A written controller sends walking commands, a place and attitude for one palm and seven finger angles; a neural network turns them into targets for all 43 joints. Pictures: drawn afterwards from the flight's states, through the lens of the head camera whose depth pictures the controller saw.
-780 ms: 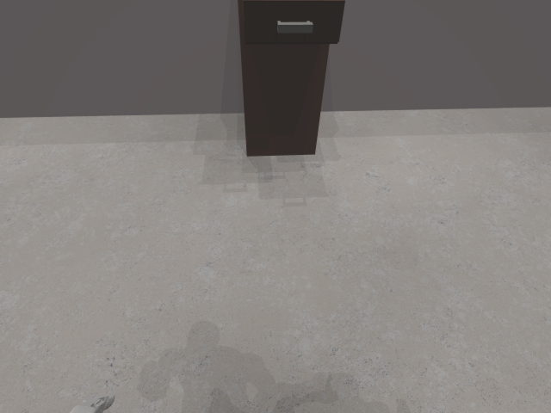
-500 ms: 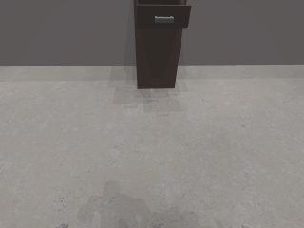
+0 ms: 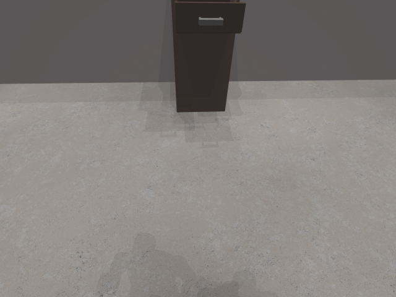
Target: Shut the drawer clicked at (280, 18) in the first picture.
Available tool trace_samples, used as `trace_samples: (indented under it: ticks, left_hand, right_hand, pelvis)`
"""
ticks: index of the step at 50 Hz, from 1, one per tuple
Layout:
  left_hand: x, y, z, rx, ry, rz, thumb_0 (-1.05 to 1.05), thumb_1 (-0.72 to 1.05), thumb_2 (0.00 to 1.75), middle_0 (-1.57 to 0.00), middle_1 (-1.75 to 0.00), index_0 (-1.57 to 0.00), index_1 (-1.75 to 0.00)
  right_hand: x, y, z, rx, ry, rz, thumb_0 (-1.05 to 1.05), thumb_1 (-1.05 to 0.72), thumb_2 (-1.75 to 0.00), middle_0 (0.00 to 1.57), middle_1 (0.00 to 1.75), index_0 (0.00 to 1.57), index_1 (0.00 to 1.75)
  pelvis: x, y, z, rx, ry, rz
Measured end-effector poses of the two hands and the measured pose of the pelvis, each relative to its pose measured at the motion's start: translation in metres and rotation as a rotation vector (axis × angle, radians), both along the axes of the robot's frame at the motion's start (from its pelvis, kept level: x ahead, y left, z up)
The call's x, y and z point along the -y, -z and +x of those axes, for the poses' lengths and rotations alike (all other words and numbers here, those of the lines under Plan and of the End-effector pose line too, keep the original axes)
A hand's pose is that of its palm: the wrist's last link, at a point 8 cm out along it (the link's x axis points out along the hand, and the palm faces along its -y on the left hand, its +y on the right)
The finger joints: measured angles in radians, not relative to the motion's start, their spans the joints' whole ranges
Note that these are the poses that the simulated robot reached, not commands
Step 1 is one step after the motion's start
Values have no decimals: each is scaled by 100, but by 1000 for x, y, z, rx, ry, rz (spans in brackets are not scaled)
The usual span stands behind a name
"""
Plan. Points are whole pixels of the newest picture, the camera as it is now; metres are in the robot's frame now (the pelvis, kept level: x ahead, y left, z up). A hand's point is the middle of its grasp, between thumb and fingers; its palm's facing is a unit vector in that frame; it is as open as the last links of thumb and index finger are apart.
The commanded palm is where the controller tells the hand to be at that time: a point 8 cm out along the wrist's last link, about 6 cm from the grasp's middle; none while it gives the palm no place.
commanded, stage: stand and wait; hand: left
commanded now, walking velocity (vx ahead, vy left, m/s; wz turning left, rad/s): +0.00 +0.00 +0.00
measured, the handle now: (210, 20) +1.36 +0.01 +0.04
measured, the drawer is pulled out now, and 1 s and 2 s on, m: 0.26 0.26 0.26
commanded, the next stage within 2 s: look at it before walking up in 0.22 s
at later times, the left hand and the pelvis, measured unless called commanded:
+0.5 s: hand out of the picture +0.07 +0.25 -0.16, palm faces -0.04 -0.95 -0.32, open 7.4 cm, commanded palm none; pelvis +0.01 +0.00 +0.00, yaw +0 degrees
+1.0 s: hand out of the picture +0.09 +0.24 -0.15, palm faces -0.03 -0.94 -0.33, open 7.4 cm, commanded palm none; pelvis +0.02 +0.00 +0.00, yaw +0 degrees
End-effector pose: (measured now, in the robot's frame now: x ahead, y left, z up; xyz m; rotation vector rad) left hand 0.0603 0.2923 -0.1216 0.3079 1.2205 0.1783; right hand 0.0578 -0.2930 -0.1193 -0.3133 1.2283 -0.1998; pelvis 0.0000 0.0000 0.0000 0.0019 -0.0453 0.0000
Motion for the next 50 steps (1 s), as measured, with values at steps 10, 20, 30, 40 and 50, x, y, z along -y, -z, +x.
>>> trace_samples:
  ticks: [10,20,30,40,50]
  left_hand:
    - [1,0,5,12,10,-8,1,91,90,-20,-30,-20,-30]
    - [0,2,7,-4,10,-12,1,91,90,-20,-30,-20,-30]
    - [-2,0,12,-5,6,-5,1,91,90,-20,-30,-20,-30]
    - [-1,-4,19,6,4,3,1,91,90,-20,-30,-20,-30]
    - [3,-5,22,17,3,3,1,91,90,-20,-30,-20,-30]
  right_hand:
    - [-4,0,-1,1,1,5,1,-90,-89,21,30,21,30]
    - [-5,-2,5,1,1,2,0,-90,-89,21,30,21,30]
    - [-6,-3,20,17,-6,3,0,-90,-89,21,30,21,30]
    - [-4,-3,32,34,-16,6,0,-90,-89,21,30,21,30]
    - [0,-4,34,36,-16,3,0,-90,-89,21,30,21,30]
  pelvis:
    - [-2,-1,-2,-7,2,0]
    - [-4,-1,3,-13,4,0]
    - [-4,-2,9,-13,4,1]
    - [-1,-3,13,-12,3,2]
    - [2,-3,15,-8,3,2]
